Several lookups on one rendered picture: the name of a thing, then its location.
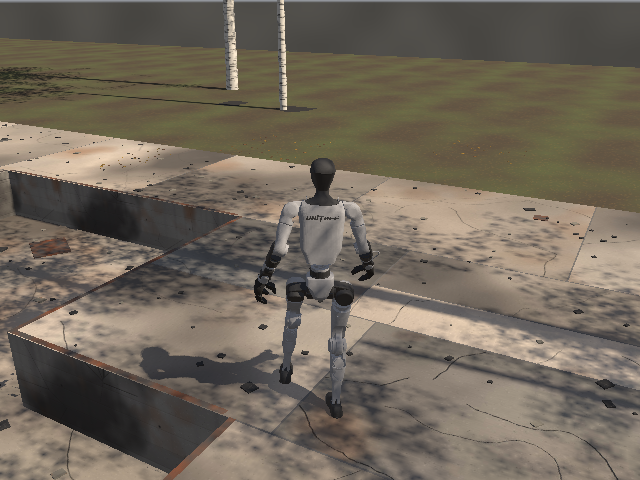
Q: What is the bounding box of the left robot upper arm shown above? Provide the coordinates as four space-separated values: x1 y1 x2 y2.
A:
272 201 302 257

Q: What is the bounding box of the robot right thigh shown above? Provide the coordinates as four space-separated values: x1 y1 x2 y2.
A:
328 280 354 356

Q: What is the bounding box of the left robot forearm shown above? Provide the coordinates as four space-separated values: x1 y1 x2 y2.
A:
258 241 281 284

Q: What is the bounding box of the right robot upper arm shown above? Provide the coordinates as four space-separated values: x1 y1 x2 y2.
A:
342 201 370 255

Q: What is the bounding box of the robot right hand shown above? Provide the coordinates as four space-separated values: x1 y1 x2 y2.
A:
351 265 374 281

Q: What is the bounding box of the right robot forearm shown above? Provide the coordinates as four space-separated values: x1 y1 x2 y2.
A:
359 240 374 270

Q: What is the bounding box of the humanoid robot head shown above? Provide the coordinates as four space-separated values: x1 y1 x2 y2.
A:
305 158 339 206

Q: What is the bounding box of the robot left hand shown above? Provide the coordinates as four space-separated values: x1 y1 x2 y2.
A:
254 274 276 304

